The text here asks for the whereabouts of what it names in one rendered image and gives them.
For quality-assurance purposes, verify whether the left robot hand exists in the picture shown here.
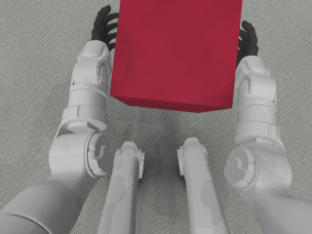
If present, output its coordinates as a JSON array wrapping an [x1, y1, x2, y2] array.
[[91, 5, 119, 52]]

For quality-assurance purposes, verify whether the robot left thigh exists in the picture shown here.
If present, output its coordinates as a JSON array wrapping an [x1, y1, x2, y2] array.
[[97, 146, 144, 234]]

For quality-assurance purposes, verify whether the carton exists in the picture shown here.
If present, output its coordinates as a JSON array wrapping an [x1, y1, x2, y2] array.
[[110, 0, 243, 113]]

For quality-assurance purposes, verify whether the robot left upper arm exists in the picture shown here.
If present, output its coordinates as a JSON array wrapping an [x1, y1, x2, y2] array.
[[0, 131, 114, 234]]

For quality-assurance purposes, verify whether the right robot hand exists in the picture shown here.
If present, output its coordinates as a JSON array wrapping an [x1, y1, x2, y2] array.
[[236, 20, 258, 68]]

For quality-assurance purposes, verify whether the robot right forearm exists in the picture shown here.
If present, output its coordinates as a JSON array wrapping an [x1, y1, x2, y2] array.
[[233, 56, 289, 163]]

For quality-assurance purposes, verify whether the right robot shin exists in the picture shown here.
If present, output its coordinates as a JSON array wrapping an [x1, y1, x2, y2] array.
[[182, 137, 210, 162]]

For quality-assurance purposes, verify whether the robot right upper arm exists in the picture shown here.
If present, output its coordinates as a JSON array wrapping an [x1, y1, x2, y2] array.
[[223, 145, 312, 234]]

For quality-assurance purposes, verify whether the robot left forearm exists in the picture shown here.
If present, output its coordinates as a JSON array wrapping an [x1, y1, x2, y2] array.
[[49, 40, 112, 166]]

